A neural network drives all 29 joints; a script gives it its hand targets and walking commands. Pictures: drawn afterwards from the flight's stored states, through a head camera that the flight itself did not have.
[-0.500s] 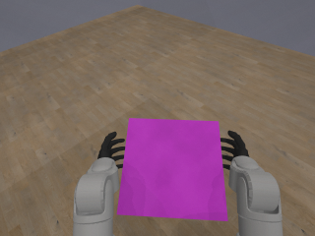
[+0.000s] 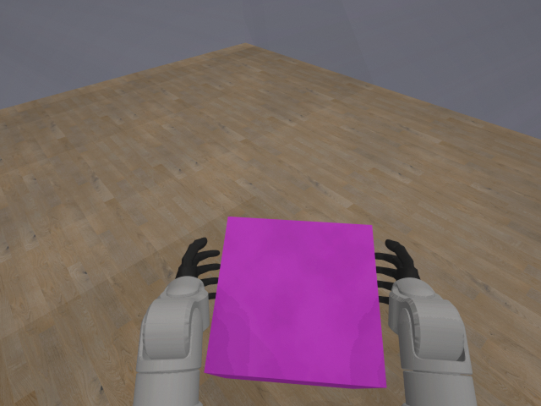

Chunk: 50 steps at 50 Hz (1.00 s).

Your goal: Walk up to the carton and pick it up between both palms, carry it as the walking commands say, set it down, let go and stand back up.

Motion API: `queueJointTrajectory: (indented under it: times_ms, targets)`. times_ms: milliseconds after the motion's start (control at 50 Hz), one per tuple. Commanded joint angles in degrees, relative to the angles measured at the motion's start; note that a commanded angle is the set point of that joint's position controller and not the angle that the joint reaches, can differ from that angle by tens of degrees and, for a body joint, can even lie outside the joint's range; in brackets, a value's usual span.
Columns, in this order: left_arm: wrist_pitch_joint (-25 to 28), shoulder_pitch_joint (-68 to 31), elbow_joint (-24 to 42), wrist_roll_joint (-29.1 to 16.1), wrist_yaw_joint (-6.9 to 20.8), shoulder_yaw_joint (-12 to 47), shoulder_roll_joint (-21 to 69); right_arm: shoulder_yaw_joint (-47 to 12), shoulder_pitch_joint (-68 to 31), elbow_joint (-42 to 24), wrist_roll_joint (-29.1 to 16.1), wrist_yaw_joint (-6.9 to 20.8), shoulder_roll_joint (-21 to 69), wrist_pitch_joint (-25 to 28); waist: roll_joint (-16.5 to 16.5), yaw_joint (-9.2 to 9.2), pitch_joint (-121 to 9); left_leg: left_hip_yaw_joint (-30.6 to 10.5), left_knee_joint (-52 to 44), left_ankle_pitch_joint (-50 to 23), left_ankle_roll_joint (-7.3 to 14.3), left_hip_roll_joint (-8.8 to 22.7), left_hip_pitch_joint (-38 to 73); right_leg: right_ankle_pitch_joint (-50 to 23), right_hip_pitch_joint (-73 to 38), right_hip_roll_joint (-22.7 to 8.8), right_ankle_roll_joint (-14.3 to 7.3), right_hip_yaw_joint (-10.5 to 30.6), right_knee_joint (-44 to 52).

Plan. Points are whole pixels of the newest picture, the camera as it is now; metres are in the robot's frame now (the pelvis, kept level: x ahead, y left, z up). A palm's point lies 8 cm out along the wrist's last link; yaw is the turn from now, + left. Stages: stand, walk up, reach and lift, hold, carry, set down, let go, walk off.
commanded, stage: carry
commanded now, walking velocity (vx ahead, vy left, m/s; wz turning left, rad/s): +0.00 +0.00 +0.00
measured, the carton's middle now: (293, 307) +0.30 +0.01 -0.01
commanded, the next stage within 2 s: hold in 1.42 s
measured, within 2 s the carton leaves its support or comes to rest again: neither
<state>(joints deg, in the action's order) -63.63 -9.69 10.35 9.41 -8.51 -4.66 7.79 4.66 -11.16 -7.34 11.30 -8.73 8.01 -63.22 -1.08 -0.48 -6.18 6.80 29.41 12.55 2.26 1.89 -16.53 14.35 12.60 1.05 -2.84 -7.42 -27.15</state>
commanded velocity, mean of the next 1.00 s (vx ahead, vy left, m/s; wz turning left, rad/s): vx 0.00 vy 0.00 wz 0.00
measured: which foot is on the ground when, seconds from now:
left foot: down 0.00-1.00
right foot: down 0.00-1.00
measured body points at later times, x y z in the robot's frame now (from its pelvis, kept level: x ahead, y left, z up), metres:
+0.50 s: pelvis +0.00 +0.01 +0.00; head -0.01 +0.01 +0.45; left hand +0.29 +0.17 +0.04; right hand +0.29 -0.14 +0.03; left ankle +0.04 +0.09 -0.74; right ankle +0.01 -0.09 -0.74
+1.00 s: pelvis +0.01 +0.02 +0.00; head -0.02 +0.01 +0.45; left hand +0.29 +0.17 +0.05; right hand +0.30 -0.14 +0.04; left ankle +0.04 +0.09 -0.74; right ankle +0.01 -0.09 -0.74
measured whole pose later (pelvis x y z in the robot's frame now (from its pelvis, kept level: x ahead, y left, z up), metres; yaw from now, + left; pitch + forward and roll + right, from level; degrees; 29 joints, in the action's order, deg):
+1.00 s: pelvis +0.01 +0.02 +0.00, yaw +0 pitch +0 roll +0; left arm -49.3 -8.2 -0.1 9.0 -6.7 -5.9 7.6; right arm 6.8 -8.8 1.7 10.8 -6.6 7.6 -49.4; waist -1.0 -0.3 -5.3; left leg 7.3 28.8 13.0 3.7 -0.2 -16.5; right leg 15.8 13.5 -1.1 -1.3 -7.0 -28.8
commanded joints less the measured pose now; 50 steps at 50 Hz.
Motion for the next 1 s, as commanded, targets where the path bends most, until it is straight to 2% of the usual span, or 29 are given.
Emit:
queueJointTrajectory:
  times_ms: [0, 20, 40, 60, 140, 160, 220, 240, 260, 280, 340, 360, 380, 420, 440, 500, 540, 580, 620, 660, 680, 720, 740, 780, 800, 860, 880, 920, 980]
  targets:
    - [4.7, -30.0, -10.8, -14.2, 15.7, 24.6, 49.3, -22.1, -24.1, 10.9, -14.4, 15.8, 49.7, 4.8, -1.1, 0.46, -8.9, -7.5, -6.7, -3.6, 0.2, 7.7, 4.4, -2.0, -1.4, -8.0, 0.9, 6.3, 4.4]
    - [5.5, -28.3, 3.2, -19.4, 16.1, 32.9, 57.7, -32.1, -29.0, -8.9, -21.7, 16.2, 57.0, 6.1, -0.8, 0.49, -9.2, -9.0, -7.2, 1.6, 0.7, 7.3, 4.2, 2.1, 0.3, -7.3, 0.3, 6.1, 4.0]
    - [8.1, -29.4, -16.9, -10.5, 16.6, 20.2, 46.3, -19.0, -23.9, 11.2, -11.9, 17.0, 47.9, 7.7, -0.8, 0.62, -9.9, -9.8, -8.6, 5.2, 0.5, 7.6, 3.0, 3.1, -0.7, -7.2, 0.2, 6.9, 5.8]
    - [9.5, -33.3, -3.0, -16.6, 16.9, 29.8, 54.9, -28.4, -28.1, 3.8, -18.3, 17.7, 56.5, 8.8, -2.4, 0.62, -8.0, -9.9, -8.9, 6.7, 0.0, 7.9, 4.8, 5.0, 1.7, -6.8, 0.1, 6.8, 5.9]
    - [13.2, -34.9, -10.7, -14.7, 17.7, 28.5, 54.9, -25.0, -29.9, 8.4, -15.3, 18.2, 54.3, 13.2, -2.8, 0.41, -10.1, -10.3, -8.2, 2.2, 0.9, 7.2, 4.4, 1.1, -0.1, -7.6, 0.1, 7.5, 5.1]
    - [13.5, -40.2, 9.4, -23.1, 16.2, 35.2, 59.3, -32.3, -33.2, -11.1, -23.6, 16.7, 60.2, 13.0, -1.5, 0.62, -11.8, -9.1, -7.3, 0.4, 0.5, 7.6, 6.0, -1.2, -1.2, -7.5, 0.3, 7.1, 4.9]
    - [11.3, -27.1, -9.5, -14.7, 16.5, 28.5, 52.3, -27.1, -23.4, 5.6, -15.9, 16.6, 51.6, 11.5, -1.2, 0.36, -11.1, -10.3, -7.7, -0.5, 1.4, 7.5, 3.8, 0.6, -0.5, -7.3, 0.6, 6.2, 4.2]
    - [12.2, -28.5, -1.2, -17.4, 16.0, 30.2, 53.6, -30.5, -25.3, -1.9, -20.3, 16.6, 54.3, 11.7, -0.6, 0.28, -11.6, -9.9, -8.2, 2.0, 0.9, 7.2, 4.8, 1.2, -0.1, -8.2, 0.2, 6.3, 4.5]
    - [14.0, -32.9, -12.3, -12.3, 16.9, 26.8, 49.0, -22.6, -23.4, 14.3, -13.0, 18.0, 49.0, 13.2, -7.0, 0.47, -12.7, -9.9, -9.6, 3.7, 1.0, 7.6, 5.6, 2.3, 1.4, -7.6, 0.4, 6.5, 3.6]
    - [13.8, -31.9, 1.2, -17.9, 16.1, 32.2, 54.4, -29.9, -27.0, -3.1, -20.4, 17.4, 54.3, 13.6, -6.5, 0.49, -9.7, -10.3, -9.6, 4.9, 0.9, 8.0, 3.5, 1.4, 1.2, -8.0, 0.1, 6.8, 3.8]
    - [15.4, -29.9, -8.8, -14.9, 17.0, 28.8, 51.4, -27.4, -24.3, 6.8, -15.6, 17.4, 51.6, 14.9, 2.9, 0.60, -13.2, -10.0, -7.2, 0.7, 1.5, 7.1, 5.0, -2.5, -1.1, -8.2, 0.2, 8.0, 5.6]
    - [15.4, -35.6, 11.0, -22.9, 15.2, 33.8, 56.4, -32.2, -34.8, -13.3, -23.9, 15.2, 53.4, 15.3, 0.9, 0.66, -13.6, -8.7, -5.5, -3.1, 0.8, 6.7, 5.5, -6.6, -1.6, -9.4, 0.4, 7.6, 4.2]
    - [14.7, -24.5, -9.1, -10.0, 16.3, 24.0, 46.4, -22.3, -20.8, 6.8, -11.4, 16.8, 45.0, 14.3, -0.5, 0.34, -12.8, -9.0, -6.5, -5.7, 1.2, 6.4, 5.7, -4.9, -0.2, -8.7, -0.1, 7.4, 3.5]
    - [14.7, -33.4, 9.6, -20.7, 14.7, 33.3, 52.4, -32.6, -27.5, -10.4, -23.2, 15.4, 53.6, 14.3, 0.5, 0.53, -12.3, -8.7, -5.9, -3.1, 0.9, 7.1, 5.3, -3.7, -0.3, -9.2, 0.3, 8.0, 4.5]
    - [14.7, -23.4, -10.5, -9.5, 15.7, 22.1, 43.0, -22.9, -22.4, 9.7, -12.5, 16.1, 42.9, 14.7, 1.3, 0.47, -13.4, -8.3, -5.3, -7.7, 1.4, 6.8, 6.1, -6.5, -1.0, -9.0, 0.3, 7.1, 4.0]
    - [17.6, -29.5, -1.4, -17.4, 15.9, 30.7, 50.2, -28.6, -28.3, -3.3, -18.7, 16.3, 48.3, 18.0, -3.7, 0.67, -15.6, -7.2, -3.5, -14.7, 1.5, 7.5, 7.4, -10.7, -1.1, -9.4, 0.2, 7.7, 2.0]
    - [16.8, -31.6, 10.7, -21.4, 14.1, 32.9, 52.3, -33.5, -28.8, -13.8, -24.3, 14.8, 52.7, 16.3, 3.4, 0.67, -18.6, -7.4, -2.8, -15.8, 1.6, 7.7, 6.8, -15.6, -5.6, -9.5, 0.4, 7.1, 1.6]
    - [14.4, -20.4, -11.5, -12.0, 14.7, 26.1, 44.2, -25.3, -17.7, 6.7, -13.8, 15.1, 43.4, 14.2, 0.4, 0.59, -18.5, -7.0, -1.9, -16.7, 2.3, 6.8, 6.8, -18.2, -5.7, -9.8, 0.2, 7.5, 1.2]
    - [14.7, -24.7, 3.9, -18.2, 14.3, 31.7, 48.4, -30.8, -18.8, -3.5, -19.5, 14.8, 48.9, 13.9, 1.1, 0.65, -18.6, -7.3, -1.0, -22.9, 1.9, 7.5, 7.7, -20.5, -6.5, -9.9, 0.8, 6.6, -0.2]
    - [16.1, -25.2, -12.0, -11.9, 16.4, 27.1, 45.1, -24.7, -19.4, 11.6, -12.6, 16.8, 44.9, 15.7, -0.8, 0.99, -15.9, -8.7, -3.1, -17.8, 2.0, 6.9, 6.8, -14.3, -5.0, -9.8, 0.4, 7.5, 0.7]
    - [17.8, -30.7, 5.8, -18.7, 15.0, 30.9, 49.3, -31.2, -30.3, -8.5, -22.1, 16.1, 48.9, 17.1, 0.3, 0.80, -13.6, -7.4, -3.3, -12.9, 1.1, 7.1, 6.6, -10.7, -2.1, -10.2, 1.3, 6.4, 1.9]
    - [15.5, -29.5, 2.0, -17.8, 15.3, 32.5, 50.5, -30.4, -24.1, -2.2, -18.9, 15.7, 50.5, 15.0, -0.2, 0.55, -13.8, -7.3, -2.4, -17.9, 1.3, 7.2, 5.4, -14.7, -3.9, -10.0, 1.0, 6.7, 1.3]
    - [15.8, -24.2, -15.6, -10.4, 16.0, 25.2, 43.2, -24.4, -19.5, 14.6, -12.4, 16.6, 44.3, 15.4, 0.4, 0.69, -12.8, -8.3, -4.1, -11.8, 2.0, 6.7, 5.5, -9.2, -1.9, -9.7, 0.4, 7.8, 2.1]
    - [16.2, -26.3, 1.3, -18.0, 15.6, 32.3, 50.5, -31.3, -23.8, -3.4, -19.6, 16.0, 50.5, 16.0, -0.8, 0.66, -14.9, -7.5, -2.4, -16.4, 1.5, 7.1, 5.6, -13.5, -4.2, -9.4, 0.7, 6.7, 0.9]
    - [16.0, -25.8, -7.7, -14.1, 15.7, 28.9, 47.2, -27.5, -20.5, 7.5, -16.0, 16.5, 48.1, 15.4, -0.7, 0.69, -14.2, -7.5, -3.8, -14.4, 1.1, 6.6, 5.3, -13.4, -3.6, -10.0, 0.4, 7.4, 0.8]
    - [15.9, -25.6, -1.6, -17.0, 15.2, 29.8, 50.1, -30.9, -29.3, -7.1, -20.3, 15.6, 48.3, 16.4, 1.3, 0.73, -13.2, -8.4, -4.6, -8.0, 1.8, 7.1, 6.1, -6.1, -2.5, -9.1, 1.3, 7.0, 2.4]
    - [16.6, -24.4, -10.4, -13.5, 16.1, 26.8, 46.0, -26.7, -22.0, 8.2, -15.0, 16.3, 46.5, 16.4, 4.2, 0.79, -14.5, -9.1, -4.9, -11.7, 1.8, 6.6, 5.2, -10.1, -5.1, -8.9, 0.9, 7.0, 2.0]
    - [17.1, -31.1, 0.9, -19.1, 15.6, 31.7, 50.0, -29.3, -24.3, -1.5, -19.1, 15.7, 50.5, 16.8, 1.1, 0.96, -16.2, -8.6, -4.3, -12.9, 1.3, 7.2, 7.6, -9.7, -3.4, -8.9, 0.4, 7.2, 1.8]
    - [15.9, -24.5, -9.8, -14.0, 16.1, 29.6, 48.3, -27.4, -19.9, 7.3, -14.6, 16.4, 46.9, 15.5, -0.2, 0.50, -12.9, -9.3, -5.7, -14.2, 2.0, 7.2, 5.3, -7.7, -2.2, -8.6, 0.4, 7.2, 1.4]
